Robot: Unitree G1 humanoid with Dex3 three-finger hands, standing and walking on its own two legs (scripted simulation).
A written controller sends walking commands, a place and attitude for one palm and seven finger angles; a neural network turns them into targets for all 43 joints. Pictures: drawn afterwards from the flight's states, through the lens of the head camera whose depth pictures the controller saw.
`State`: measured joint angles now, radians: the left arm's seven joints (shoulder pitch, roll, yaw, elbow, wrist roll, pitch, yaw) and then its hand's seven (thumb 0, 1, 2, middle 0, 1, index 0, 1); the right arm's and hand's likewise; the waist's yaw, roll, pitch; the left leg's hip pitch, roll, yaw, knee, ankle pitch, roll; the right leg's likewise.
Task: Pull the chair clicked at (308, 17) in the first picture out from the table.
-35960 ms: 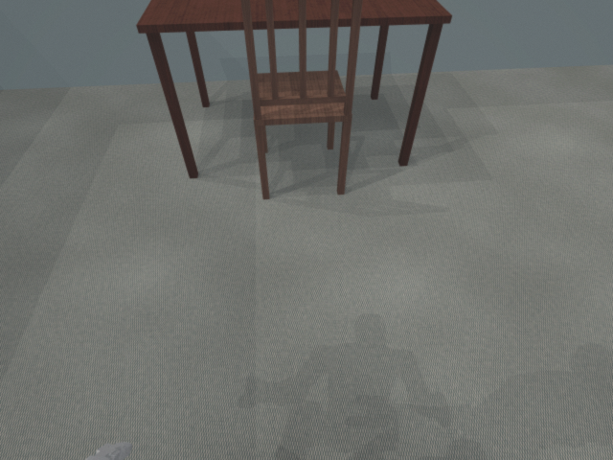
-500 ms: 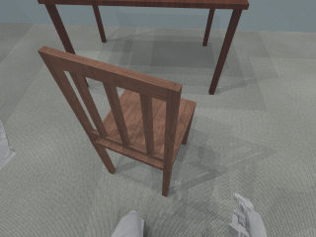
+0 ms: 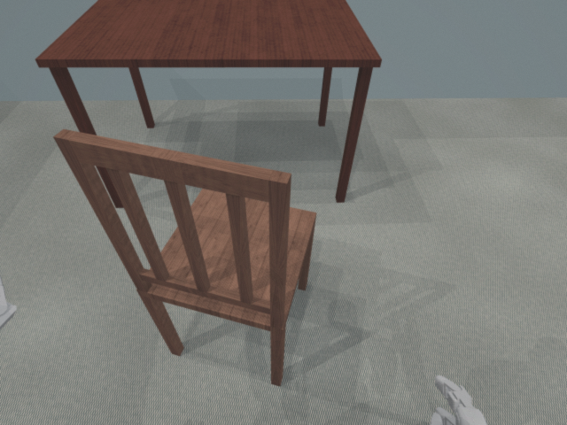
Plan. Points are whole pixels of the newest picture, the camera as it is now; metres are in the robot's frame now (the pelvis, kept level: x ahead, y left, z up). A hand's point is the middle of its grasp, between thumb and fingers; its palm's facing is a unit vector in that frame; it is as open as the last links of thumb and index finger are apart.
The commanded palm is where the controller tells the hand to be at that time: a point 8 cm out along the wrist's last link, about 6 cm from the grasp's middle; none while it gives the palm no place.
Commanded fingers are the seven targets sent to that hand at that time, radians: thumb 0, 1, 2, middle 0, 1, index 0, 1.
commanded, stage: stop stepping back and stand still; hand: left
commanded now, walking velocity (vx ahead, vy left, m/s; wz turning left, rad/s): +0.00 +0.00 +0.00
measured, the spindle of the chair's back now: (191, 242) +0.47 +0.21 -0.07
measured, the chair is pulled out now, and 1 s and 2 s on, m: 0.62 0.62 0.62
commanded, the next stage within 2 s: let the arm hang, fingers relaxed in 0.12 s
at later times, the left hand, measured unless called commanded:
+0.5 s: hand out of the picture +0.07 +0.19 -0.16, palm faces +0.00 -0.99 -0.16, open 7.4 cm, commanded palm none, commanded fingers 0.00 0.90 0.90 -0.20 -0.30 -0.20 -0.30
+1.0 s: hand out of the picture -0.06 +0.18 -0.17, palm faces +0.07 -0.97 -0.23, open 7.4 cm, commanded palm none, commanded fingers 0.00 0.90 0.90 -0.20 -0.30 -0.20 -0.30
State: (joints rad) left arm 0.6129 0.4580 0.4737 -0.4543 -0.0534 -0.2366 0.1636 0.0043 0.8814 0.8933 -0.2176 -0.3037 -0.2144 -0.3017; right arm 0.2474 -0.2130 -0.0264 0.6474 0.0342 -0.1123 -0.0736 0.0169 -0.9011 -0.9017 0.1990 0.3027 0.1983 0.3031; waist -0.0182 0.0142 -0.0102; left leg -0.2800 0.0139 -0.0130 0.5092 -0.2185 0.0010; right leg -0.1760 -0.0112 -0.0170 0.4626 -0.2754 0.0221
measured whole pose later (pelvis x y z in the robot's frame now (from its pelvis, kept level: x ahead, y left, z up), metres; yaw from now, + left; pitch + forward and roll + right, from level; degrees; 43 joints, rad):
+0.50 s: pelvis -0.02 +0.02 -0.01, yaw +2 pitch +0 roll -1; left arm 0.29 0.19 -0.01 0.72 0.03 0.07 0.01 0.01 0.91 0.89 -0.20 -0.30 -0.20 -0.30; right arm 0.21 -0.20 0.01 0.85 -0.03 0.00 0.01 0.01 -0.90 -0.90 0.20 0.30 0.20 0.30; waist -0.02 -0.04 0.03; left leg -0.35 -0.03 -0.04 0.59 -0.22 0.03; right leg -0.24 -0.06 -0.04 0.56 -0.31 0.04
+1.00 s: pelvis -0.01 +0.00 +0.00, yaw +2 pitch -1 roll +0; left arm 0.41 0.16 -0.01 1.06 0.01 0.02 0.03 0.00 0.91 0.89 -0.20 -0.30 -0.20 -0.30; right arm 0.36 -0.13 -0.01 1.05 -0.02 0.01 -0.01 0.01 -0.90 -0.90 0.20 0.30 0.20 0.30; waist 0.01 0.03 0.00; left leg -0.30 -0.03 -0.04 0.50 -0.19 0.01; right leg -0.20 -0.05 -0.05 0.50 -0.29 0.02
